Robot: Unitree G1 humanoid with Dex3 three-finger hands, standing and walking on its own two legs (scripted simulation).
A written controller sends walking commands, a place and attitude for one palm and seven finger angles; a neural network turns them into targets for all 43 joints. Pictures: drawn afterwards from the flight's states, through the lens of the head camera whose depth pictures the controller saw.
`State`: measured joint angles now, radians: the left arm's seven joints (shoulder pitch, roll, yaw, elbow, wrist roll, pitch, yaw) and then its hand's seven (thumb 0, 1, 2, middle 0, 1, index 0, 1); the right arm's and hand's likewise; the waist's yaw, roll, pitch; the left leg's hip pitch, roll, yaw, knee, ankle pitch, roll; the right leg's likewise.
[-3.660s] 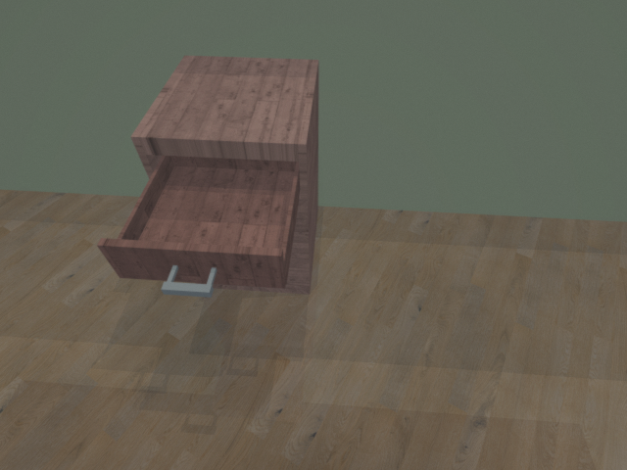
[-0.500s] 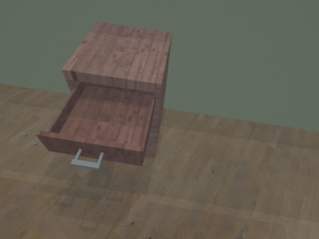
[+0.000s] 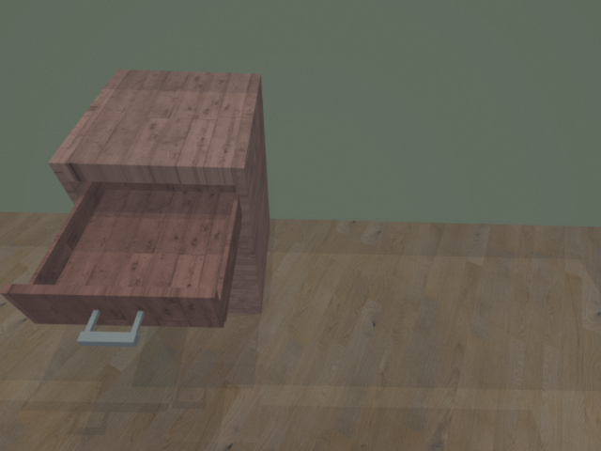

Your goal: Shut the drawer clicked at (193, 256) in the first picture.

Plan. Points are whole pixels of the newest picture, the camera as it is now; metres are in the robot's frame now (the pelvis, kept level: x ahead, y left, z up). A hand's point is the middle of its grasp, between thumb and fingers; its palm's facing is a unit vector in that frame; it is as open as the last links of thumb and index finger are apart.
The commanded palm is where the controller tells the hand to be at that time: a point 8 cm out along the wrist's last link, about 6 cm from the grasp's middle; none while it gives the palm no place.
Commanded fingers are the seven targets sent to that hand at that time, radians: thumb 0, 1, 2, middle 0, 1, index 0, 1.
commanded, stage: come to a stop and stand still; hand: left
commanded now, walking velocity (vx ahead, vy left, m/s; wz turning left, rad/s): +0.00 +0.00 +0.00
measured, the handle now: (113, 327) +0.37 +0.35 -0.18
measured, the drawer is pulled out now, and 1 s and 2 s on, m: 0.30 0.30 0.30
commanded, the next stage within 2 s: look again from close up in 0.66 s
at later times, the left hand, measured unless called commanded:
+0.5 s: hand out of the picture -0.08 +0.15 -0.16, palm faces +0.10 -0.97 -0.20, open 7.4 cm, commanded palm none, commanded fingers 0.00 0.90 0.90 -0.20 -0.30 -0.20 -0.30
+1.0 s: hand out of the picture -0.05 +0.14 -0.16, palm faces +0.11 -0.98 -0.16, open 7.4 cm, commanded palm none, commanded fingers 0.00 0.90 0.90 -0.20 -0.30 -0.20 -0.30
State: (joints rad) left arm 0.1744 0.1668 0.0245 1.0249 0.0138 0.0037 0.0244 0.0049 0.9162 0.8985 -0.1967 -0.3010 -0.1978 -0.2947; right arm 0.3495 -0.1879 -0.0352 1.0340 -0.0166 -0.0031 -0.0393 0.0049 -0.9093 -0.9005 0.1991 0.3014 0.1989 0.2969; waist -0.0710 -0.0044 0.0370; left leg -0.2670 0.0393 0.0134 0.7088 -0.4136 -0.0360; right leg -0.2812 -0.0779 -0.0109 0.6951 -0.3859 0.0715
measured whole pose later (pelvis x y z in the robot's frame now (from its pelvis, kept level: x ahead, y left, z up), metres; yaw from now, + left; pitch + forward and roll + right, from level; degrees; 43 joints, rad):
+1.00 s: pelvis -0.03 -0.01 +0.02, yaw +2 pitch -2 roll +0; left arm 0.34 0.11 0.02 1.09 0.02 -0.02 0.03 0.01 0.91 0.90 -0.20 -0.30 -0.20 -0.29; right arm 0.32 -0.12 0.00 1.11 -0.02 -0.01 -0.02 0.02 -0.92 -0.90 0.20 0.30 0.20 0.30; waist 0.00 0.01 0.01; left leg -0.23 0.03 -0.03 0.54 -0.27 -0.03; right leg -0.23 -0.08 -0.06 0.54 -0.27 0.04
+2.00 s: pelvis +0.04 +0.06 +0.02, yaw +2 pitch -2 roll +1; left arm 0.35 0.12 0.07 1.06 0.03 -0.03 0.04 0.00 0.91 0.90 -0.20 -0.30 -0.20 -0.29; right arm 0.32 -0.16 -0.03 1.06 -0.01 0.02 0.01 0.01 -0.91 -0.90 0.20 0.30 0.20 0.30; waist 0.03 0.00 0.03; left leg -0.38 0.02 0.08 0.79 -0.41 0.00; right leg -0.14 -0.15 -0.10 0.53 -0.35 0.07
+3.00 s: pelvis +0.07 +0.15 +0.03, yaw -2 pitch -2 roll +1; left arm 0.35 0.10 0.01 1.14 0.02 -0.01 0.03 0.01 0.91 0.90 -0.20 -0.30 -0.20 -0.29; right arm 0.33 -0.10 0.01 1.14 -0.01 -0.01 -0.03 0.01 -0.92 -0.90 0.20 0.30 0.20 0.30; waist 0.01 0.01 0.01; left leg -0.16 0.02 0.08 0.39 -0.18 0.00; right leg -0.16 -0.02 -0.11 0.43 -0.23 -0.03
